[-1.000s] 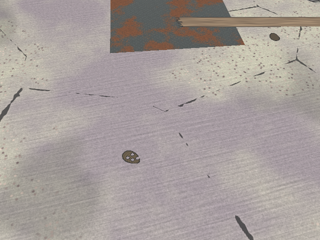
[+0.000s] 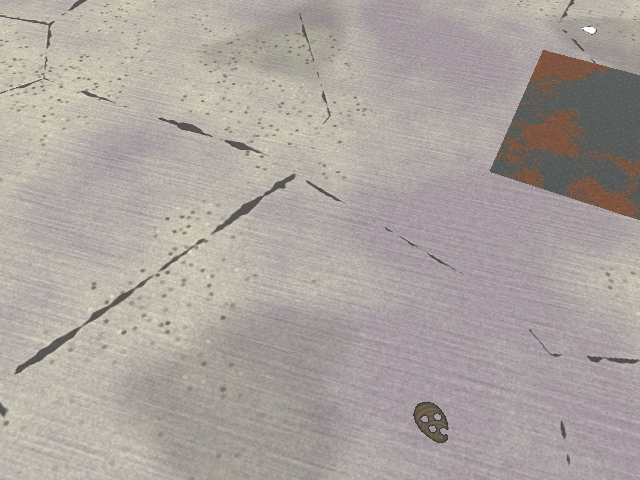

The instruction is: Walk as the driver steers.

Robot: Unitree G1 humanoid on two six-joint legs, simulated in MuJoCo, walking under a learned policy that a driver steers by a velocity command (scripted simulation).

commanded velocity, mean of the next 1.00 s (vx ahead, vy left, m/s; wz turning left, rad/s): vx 0.46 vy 0.00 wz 0.04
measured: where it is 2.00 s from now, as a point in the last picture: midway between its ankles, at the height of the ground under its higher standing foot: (378, 270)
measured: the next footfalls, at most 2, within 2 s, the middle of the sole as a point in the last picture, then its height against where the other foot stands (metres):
right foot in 0.42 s outside the picture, level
left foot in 0.98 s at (314, 413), level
